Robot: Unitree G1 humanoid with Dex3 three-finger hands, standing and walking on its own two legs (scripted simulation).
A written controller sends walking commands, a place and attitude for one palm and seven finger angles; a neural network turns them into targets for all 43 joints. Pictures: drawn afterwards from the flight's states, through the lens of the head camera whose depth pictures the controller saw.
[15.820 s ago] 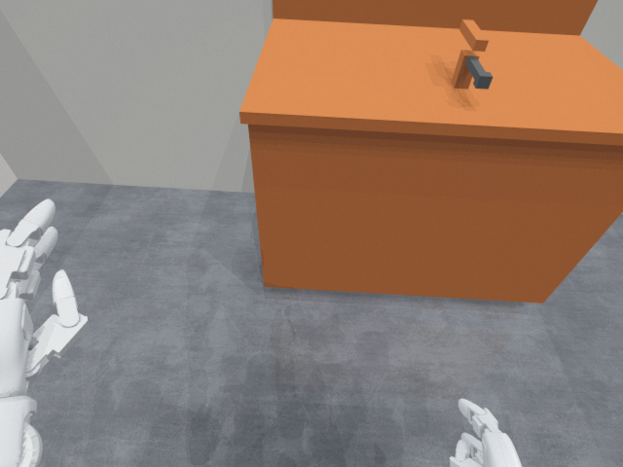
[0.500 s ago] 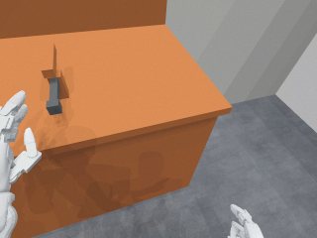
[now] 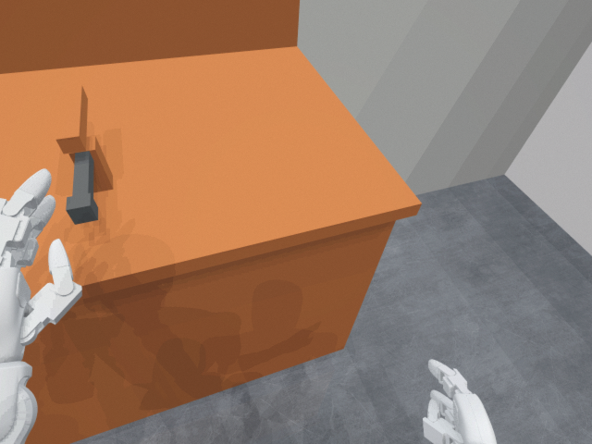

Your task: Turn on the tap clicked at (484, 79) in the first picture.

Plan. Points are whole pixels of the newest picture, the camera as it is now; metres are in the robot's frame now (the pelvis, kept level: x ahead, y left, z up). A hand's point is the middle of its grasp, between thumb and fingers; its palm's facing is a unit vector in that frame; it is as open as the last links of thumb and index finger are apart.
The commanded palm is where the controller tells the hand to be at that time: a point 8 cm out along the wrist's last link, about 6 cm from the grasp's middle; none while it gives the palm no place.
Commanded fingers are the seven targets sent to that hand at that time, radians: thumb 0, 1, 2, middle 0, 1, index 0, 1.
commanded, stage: look again from close up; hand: left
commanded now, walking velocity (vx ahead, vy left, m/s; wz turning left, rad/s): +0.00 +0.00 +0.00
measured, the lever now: (82, 208) +0.35 +0.33 +0.12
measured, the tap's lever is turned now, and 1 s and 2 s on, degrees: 0 0 0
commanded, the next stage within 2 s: turn the palm inward beside the body in 0.28 s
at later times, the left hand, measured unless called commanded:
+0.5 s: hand (36, 247) +0.23 +0.28 +0.20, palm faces +0.45 -0.83 -0.33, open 7.4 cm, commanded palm +0.15 +0.28 +0.17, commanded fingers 0.00 0.90 0.90 -0.20 -0.30 -0.20 -0.30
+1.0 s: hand (92, 315) +0.19 +0.23 +0.15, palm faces +0.54 -0.79 -0.29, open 7.5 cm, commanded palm +0.14 +0.26 +0.17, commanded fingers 0.00 0.90 0.90 -0.20 -0.30 -0.20 -0.30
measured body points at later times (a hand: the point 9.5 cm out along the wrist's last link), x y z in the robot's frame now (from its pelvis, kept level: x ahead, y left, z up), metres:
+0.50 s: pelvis -0.01 -0.01 +0.00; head -0.01 -0.01 +0.45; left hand +0.20 +0.32 +0.21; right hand +0.17 -0.21 -0.09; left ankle -0.01 +0.05 -0.74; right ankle +0.03 -0.10 -0.74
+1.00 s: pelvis +0.00 -0.06 -0.02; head -0.01 -0.08 +0.43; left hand +0.16 +0.26 +0.17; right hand +0.22 -0.25 -0.10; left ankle -0.01 +0.05 -0.74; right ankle +0.03 -0.10 -0.74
